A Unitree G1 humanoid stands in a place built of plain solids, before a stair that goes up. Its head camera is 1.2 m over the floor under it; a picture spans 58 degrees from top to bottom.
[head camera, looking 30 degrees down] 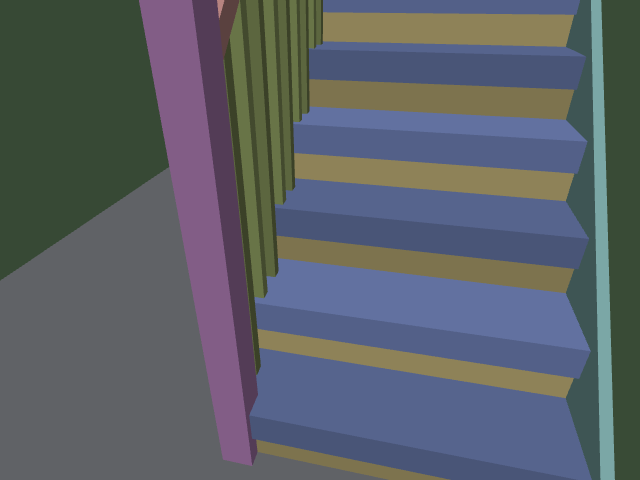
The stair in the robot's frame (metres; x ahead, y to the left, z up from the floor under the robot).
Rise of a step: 0.21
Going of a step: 0.22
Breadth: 0.94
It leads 13 degrees to the right of straight ahead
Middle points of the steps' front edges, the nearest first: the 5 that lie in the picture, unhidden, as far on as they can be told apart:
0.69 -0.22 0.20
0.92 -0.23 0.40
1.13 -0.28 0.61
1.35 -0.32 0.81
1.56 -0.37 1.02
